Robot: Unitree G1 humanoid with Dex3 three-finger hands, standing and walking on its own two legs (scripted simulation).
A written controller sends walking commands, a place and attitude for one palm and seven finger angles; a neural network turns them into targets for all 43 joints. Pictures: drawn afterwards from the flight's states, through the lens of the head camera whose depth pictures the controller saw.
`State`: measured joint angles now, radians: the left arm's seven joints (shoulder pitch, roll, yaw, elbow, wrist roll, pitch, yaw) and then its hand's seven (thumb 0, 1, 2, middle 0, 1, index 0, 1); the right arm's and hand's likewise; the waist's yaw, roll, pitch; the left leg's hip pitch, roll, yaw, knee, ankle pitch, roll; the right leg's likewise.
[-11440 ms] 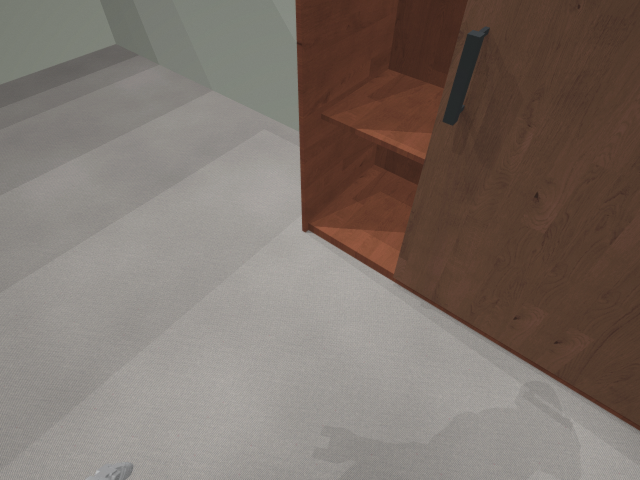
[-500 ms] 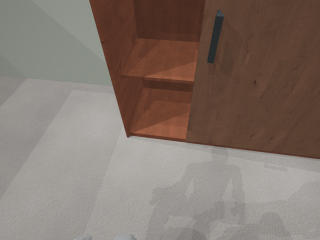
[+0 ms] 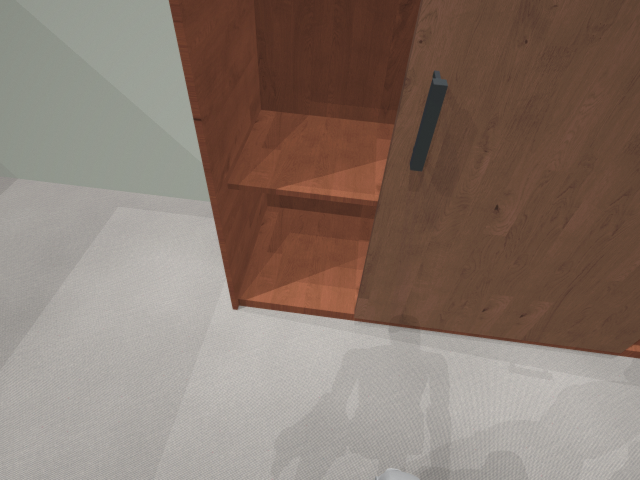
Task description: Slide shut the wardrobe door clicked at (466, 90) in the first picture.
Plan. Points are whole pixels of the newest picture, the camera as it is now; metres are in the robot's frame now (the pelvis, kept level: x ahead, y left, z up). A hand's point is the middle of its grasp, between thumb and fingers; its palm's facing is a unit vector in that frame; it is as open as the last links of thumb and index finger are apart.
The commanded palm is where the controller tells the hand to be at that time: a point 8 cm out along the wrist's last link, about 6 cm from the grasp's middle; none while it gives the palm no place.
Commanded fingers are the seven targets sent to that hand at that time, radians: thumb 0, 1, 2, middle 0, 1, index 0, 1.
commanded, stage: take the last steps up to it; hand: right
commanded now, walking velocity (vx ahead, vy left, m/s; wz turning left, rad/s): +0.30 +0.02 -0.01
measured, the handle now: (426, 122) +0.76 -0.17 +0.08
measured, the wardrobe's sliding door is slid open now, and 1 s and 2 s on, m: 0.43 0.43 0.43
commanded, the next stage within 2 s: come to a stop and stand still in 0.56 s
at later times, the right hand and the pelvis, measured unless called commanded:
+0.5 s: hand (479, 447) +0.23 -0.24 -0.17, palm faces +0.02 +0.98 -0.18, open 7.4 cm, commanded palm none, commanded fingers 0.00 -0.90 -0.90 0.20 0.30 0.20 0.30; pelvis +0.16 -0.06 +0.00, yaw +2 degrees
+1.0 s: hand (431, 374) +0.34 -0.18 -0.17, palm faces +0.00 +0.97 -0.25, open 7.3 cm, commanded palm none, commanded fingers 0.00 -0.90 -0.90 0.20 0.30 0.20 0.30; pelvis +0.24 +0.00 -0.01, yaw +2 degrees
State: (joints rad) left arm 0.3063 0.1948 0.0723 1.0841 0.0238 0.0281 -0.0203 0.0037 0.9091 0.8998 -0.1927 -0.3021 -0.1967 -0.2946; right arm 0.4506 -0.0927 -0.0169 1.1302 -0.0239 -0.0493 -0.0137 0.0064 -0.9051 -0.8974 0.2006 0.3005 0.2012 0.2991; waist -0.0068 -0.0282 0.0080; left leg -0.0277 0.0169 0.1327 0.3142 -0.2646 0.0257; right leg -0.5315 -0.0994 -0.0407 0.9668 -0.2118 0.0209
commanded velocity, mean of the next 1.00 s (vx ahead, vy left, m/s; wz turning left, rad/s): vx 0.07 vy -0.01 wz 0.02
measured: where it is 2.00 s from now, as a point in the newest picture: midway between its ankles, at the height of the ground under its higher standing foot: outside the picture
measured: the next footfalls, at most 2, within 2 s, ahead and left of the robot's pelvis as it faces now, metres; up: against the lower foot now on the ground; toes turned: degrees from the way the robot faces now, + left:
right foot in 0.18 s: +0.18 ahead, -0.15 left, +0.00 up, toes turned -8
left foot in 0.70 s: +0.36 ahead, +0.11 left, +0.00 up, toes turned +11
